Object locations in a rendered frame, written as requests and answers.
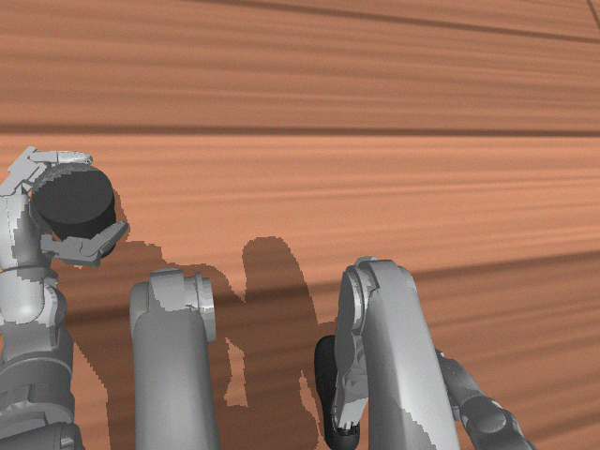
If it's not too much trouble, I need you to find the cup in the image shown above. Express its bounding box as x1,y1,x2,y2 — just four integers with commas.
31,162,116,259

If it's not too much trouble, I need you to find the right robot arm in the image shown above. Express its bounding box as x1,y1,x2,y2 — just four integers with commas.
459,396,538,450

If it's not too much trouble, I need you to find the right robot hand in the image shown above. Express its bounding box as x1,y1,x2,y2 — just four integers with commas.
435,348,485,422

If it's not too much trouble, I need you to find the left robot hand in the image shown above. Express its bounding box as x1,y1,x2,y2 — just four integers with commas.
0,146,128,271

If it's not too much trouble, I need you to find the left robot arm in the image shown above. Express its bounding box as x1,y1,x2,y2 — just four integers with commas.
0,265,85,450

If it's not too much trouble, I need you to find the right robot foot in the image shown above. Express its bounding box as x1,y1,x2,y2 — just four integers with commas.
314,336,360,450

